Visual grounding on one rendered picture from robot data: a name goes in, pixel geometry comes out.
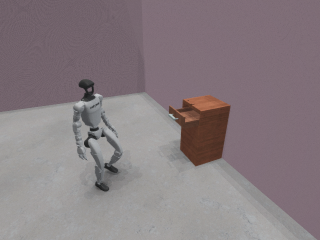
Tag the robot left foot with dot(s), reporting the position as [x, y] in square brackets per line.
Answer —
[111, 168]

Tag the drawer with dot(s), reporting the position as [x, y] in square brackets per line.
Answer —
[187, 117]

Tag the left robot hand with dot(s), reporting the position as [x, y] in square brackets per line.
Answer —
[113, 129]

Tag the handle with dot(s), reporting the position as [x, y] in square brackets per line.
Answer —
[187, 102]
[172, 117]

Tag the right robot hand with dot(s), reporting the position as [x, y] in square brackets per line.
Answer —
[82, 152]

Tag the right robot upper arm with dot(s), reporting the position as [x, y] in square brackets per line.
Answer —
[78, 108]

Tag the left robot upper arm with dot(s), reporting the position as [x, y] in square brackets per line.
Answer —
[100, 98]

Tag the cabinet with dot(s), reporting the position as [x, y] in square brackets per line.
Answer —
[204, 143]

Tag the robot right shin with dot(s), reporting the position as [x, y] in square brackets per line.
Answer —
[99, 174]

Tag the robot right forearm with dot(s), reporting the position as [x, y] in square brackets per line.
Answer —
[78, 136]

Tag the robot left forearm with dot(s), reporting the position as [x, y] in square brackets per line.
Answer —
[106, 120]

